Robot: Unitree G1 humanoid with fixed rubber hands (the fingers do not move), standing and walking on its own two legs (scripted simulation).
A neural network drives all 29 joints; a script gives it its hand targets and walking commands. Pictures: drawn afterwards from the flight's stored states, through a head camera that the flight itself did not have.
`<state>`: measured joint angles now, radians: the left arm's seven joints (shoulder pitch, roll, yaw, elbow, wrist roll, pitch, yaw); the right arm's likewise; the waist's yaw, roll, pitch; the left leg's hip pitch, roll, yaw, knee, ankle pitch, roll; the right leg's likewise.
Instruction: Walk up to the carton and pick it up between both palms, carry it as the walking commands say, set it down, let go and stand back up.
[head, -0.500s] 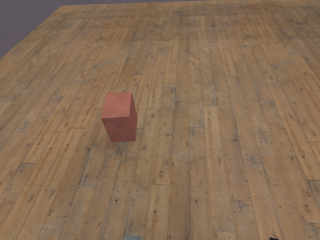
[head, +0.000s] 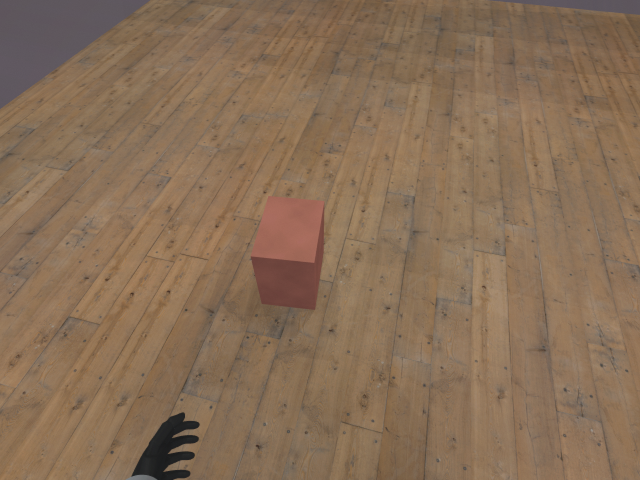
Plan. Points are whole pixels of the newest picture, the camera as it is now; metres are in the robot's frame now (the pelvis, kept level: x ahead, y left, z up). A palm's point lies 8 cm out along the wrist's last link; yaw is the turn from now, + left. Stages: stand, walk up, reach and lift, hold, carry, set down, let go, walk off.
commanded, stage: walk up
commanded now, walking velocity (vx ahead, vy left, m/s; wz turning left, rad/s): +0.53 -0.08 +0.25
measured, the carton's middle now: (292, 253) +0.90 +0.04 -0.62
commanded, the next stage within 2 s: none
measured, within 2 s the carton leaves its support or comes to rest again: neither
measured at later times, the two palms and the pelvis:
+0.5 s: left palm (115, 457) +0.22 +0.30 -0.14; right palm (417, 300) +0.41 -0.18 -0.12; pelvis +0.26 +0.05 -0.01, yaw +4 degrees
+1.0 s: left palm (149, 310) +0.42 +0.27 -0.09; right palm (439, 297) +0.42 -0.23 -0.14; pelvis +0.38 +0.01 +0.01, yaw +6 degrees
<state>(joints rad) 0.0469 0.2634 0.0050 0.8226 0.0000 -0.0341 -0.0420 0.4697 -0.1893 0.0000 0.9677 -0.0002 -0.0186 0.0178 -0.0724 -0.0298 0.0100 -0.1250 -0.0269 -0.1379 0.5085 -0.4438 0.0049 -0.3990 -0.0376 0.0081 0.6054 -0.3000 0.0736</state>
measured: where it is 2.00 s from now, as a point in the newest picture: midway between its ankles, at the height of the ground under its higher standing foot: (293, 417)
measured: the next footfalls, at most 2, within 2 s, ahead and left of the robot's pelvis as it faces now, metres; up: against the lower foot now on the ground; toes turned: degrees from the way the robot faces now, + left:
left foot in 0.40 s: +0.34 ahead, +0.15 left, +0.00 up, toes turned +8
right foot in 0.84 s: +0.45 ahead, -0.10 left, +0.00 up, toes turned +3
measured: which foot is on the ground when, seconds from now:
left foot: down 0.00-0.04, up 0.06-0.38, down 0.40-0.86, up 0.88-1.00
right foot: down 0.00-0.40, up 0.42-0.82, down 0.84-1.00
